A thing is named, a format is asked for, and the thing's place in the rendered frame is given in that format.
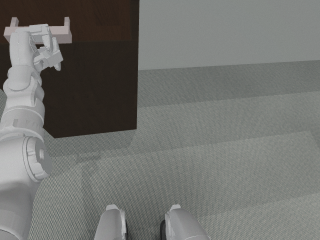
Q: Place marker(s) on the robot left forearm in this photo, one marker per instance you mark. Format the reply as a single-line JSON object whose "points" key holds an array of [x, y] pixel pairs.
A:
{"points": [[24, 111]]}

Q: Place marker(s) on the handle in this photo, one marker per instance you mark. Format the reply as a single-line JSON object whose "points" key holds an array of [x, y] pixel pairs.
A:
{"points": [[62, 33]]}

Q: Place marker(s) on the right robot thigh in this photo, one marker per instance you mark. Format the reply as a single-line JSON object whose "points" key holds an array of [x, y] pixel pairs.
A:
{"points": [[182, 225]]}

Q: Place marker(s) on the left robot upper arm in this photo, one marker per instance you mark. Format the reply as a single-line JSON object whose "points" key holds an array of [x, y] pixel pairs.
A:
{"points": [[24, 163]]}

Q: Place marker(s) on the robot thigh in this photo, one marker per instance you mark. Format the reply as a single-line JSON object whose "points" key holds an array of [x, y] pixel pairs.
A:
{"points": [[182, 225], [112, 225]]}

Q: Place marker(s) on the drawer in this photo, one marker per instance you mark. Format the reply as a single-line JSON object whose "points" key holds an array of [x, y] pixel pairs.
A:
{"points": [[90, 20]]}

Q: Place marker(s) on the left robot thigh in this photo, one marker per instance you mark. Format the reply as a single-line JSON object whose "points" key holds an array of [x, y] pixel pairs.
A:
{"points": [[112, 225]]}

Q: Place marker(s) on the left robot hand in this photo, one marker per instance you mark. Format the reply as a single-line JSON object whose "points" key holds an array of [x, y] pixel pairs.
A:
{"points": [[23, 50]]}

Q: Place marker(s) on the cabinet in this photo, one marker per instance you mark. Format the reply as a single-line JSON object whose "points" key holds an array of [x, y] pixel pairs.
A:
{"points": [[96, 89]]}

